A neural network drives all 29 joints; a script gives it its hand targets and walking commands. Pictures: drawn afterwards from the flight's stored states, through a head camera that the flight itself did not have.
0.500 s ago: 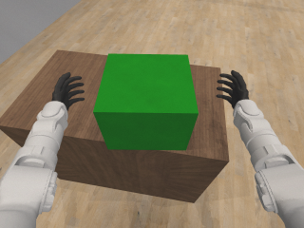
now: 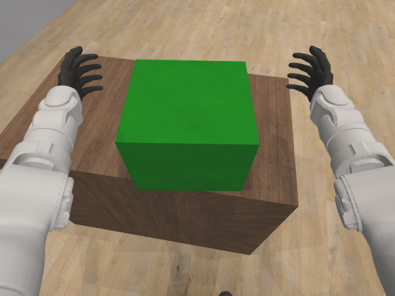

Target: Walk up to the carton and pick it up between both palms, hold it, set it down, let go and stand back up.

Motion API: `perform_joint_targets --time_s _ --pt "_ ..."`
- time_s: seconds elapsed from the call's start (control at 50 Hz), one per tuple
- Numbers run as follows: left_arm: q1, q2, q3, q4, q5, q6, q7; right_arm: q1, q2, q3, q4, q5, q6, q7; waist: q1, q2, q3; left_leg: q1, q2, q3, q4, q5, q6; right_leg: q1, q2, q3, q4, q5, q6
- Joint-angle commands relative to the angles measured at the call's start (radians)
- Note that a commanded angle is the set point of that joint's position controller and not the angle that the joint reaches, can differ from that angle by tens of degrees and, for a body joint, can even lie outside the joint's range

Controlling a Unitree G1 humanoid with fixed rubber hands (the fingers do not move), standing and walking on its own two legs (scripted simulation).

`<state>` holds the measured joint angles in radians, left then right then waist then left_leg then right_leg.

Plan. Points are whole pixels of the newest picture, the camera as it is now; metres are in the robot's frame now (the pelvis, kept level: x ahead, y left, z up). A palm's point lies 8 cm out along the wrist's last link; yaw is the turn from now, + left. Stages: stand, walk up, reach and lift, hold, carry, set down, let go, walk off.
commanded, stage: reach and lift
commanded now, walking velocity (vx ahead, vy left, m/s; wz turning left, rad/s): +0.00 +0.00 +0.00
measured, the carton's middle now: (189, 127) +0.51 +0.03 -0.02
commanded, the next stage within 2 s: none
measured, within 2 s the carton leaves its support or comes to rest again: neither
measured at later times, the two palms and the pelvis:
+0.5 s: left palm (87, 127) +0.45 +0.26 +0.05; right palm (291, 125) +0.46 -0.20 +0.05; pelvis -0.01 +0.00 -0.02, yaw +2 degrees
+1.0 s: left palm (96, 136) +0.44 +0.24 +0.03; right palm (279, 129) +0.46 -0.18 +0.03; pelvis -0.02 +0.00 -0.04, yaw +2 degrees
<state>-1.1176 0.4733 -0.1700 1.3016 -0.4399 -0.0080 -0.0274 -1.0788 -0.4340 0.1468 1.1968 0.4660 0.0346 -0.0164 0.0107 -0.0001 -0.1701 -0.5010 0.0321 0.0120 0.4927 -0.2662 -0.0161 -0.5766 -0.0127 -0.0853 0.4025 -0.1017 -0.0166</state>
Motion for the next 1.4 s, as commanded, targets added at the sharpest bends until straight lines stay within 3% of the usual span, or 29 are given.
perform_joint_targets --time_s 0.0,0.08,0.18,0.34,0.42,0.48,0.56,0.66,0.74,0.78,0.8,0.82,0.96,1.0,1.12,1.18,1.34,1.38 --pt "-0.455 0.177 0.02 -0.04 0.013 -0.054 -0.003 -0.43 -0.138 -0.009 -0.05 0.004 -0.039 0.002 -0.002 0.001 -0.601 -0.038 -0.04 0.024 -0.033 0.404 -0.017 0.556 0.022 0.054 0.084 0.302 0.011" --pt "-0.396 0.161 0.023 0.031 0.045 -0.101 -0.022 -0.368 -0.113 0.017 0.017 0.013 -0.072 -0.004 -0.008 0.004 -0.557 -0.051 -0.038 0.017 -0.042 0.436 -0.013 0.576 0.008 0.058 0.081 0.34 0.016" --pt "-0.313 0.11 0.019 0.084 0.067 -0.203 -0.043 -0.27 -0.07 0.023 0.047 0.001 -0.156 -0.004 -0.014 0.026 -0.491 -0.033 -0.037 0.007 -0.032 0.454 -0.014 0.492 0.003 0.05 0.07 0.281 0.014" --pt "-0.456 0.105 -0.041 0.029 -0.044 -0.357 -0.008 -0.363 -0.08 -0.064 -0.075 -0.069 -0.273 0.007 -0.032 0.067 -0.727 -0.104 -0.04 0.025 0.048 0.36 -0.036 0.304 0.006 0.016 0.167 0.176 0.024" --pt "-0.459 0.099 -0.046 0.104 -0.052 -0.388 -0.003 -0.378 -0.081 -0.08 -0.006 -0.097 -0.305 0.004 -0.043 0.04 -0.838 -0.155 -0.039 0.034 0.119 0.376 -0.043 0.284 0.009 0.015 0.246 0.238 0.026" --pt "-0.409 0.099 -0.026 0.2 -0.025 -0.406 -0.014 -0.357 -0.07 -0.052 0.079 -0.084 -0.334 -0.006 -0.034 -0.004 -0.838 -0.237 -0.045 0.043 0.152 0.414 -0.037 0.346 0.006 0.03 0.291 0.32 0.039" --pt "-0.347 0.096 0.006 0.286 0.015 -0.429 -0.025 -0.327 -0.053 0.009 0.135 -0.029 -0.371 -0.004 0.003 -0.032 -0.764 -0.321 -0.053 0.055 0.16 0.407 -0.027 0.377 0.0 0.04 0.322 0.348 0.057" --pt "-0.373 0.091 0.002 0.221 -0.003 -0.445 -0.011 -0.347 -0.052 0.059 0.057 0.015 -0.389 0.021 0.046 -0.016 -0.79 -0.311 -0.047 0.066 0.179 0.424 -0.028 0.308 0.009 0.032 0.331 0.281 0.062" --pt "-0.429 0.081 -0.03 0.155 -0.042 -0.441 -0.006 -0.37 -0.047 0.045 0.059 -0.003 -0.374 0.027 0.023 -0.006 -0.815 -0.315 -0.045 0.062 0.208 0.387 -0.028 0.251 0.011 0.034 0.346 0.239 0.052" --pt "-0.394 0.059 -0.086 0.21 -0.069 -0.441 -0.011 -0.356 -0.01 0.042 0.069 -0.002 -0.37 0.017 -0.01 -0.023 -0.795 -0.39 -0.059 0.058 0.208 0.329 -0.033 0.306 0.001 0.042 0.341 0.245 0.031" --pt "-0.389 0.061 -0.09 0.208 -0.075 -0.446 -0.015 -0.341 0.002 0.05 0.073 0.0 -0.368 0.014 -0.003 -0.021 -0.775 -0.416 -0.062 0.058 0.21 0.306 -0.029 0.313 -0.005 0.052 0.348 0.238 0.033" --pt "-0.397 0.05 -0.104 0.191 -0.083 -0.451 -0.013 -0.34 -0.002 0.041 0.076 -0.002 -0.371 0.014 -0.016 -0.018 -0.797 -0.404 -0.059 0.054 0.21 0.32 -0.032 0.299 -0.003 0.046 0.352 0.241 0.03" --pt "-0.44 0.007 -0.073 0.19 -0.019 -0.448 -0.003 -0.381 0.023 -0.051 0.118 -0.083 -0.381 -0.001 -0.026 0.049 -0.798 -0.344 -0.056 0.053 0.234 0.307 -0.056 0.197 0.0 0.028 0.343 0.171 0.018" --pt "-0.449 -0.014 -0.064 0.211 -0.013 -0.444 0.001 -0.413 0.022 -0.086 0.103 -0.121 -0.385 -0.012 -0.039 0.035 -0.81 -0.367 -0.058 0.053 0.232 0.287 -0.052 0.202 -0.004 0.026 0.345 0.165 0.016" --pt "-0.468 -0.052 -0.029 0.237 0.039 -0.432 0.032 -0.432 0.055 -0.143 0.138 -0.181 -0.375 -0.026 -0.027 0.047 -0.77 -0.34 -0.051 0.048 0.206 0.268 -0.06 0.187 0.005 0.019 0.327 0.098 0.013" --pt "-0.466 -0.064 0.006 0.229 0.065 -0.438 0.046 -0.424 0.09 -0.147 0.142 -0.196 -0.372 -0.029 -0.006 0.036 -0.785 -0.333 -0.052 0.051 0.204 0.279 -0.055 0.206 0.008 0.022 0.32 0.099 0.015" --pt "-0.48 -0.085 0.003 0.241 0.054 -0.46 0.045 -0.422 0.142 -0.155 0.144 -0.224 -0.359 -0.028 -0.017 0.037 -0.726 -0.35 -0.05 0.048 0.183 0.267 -0.048 0.213 -0.006 0.029 0.309 0.1 0.008" --pt "-0.478 -0.105 -0.006 0.234 0.059 -0.463 0.042 -0.419 0.14 -0.162 0.149 -0.225 -0.363 -0.025 -0.026 0.044 -0.734 -0.301 -0.046 0.044 0.192 0.316 -0.058 0.191 -0.001 0.02 0.303 0.114 0.004"
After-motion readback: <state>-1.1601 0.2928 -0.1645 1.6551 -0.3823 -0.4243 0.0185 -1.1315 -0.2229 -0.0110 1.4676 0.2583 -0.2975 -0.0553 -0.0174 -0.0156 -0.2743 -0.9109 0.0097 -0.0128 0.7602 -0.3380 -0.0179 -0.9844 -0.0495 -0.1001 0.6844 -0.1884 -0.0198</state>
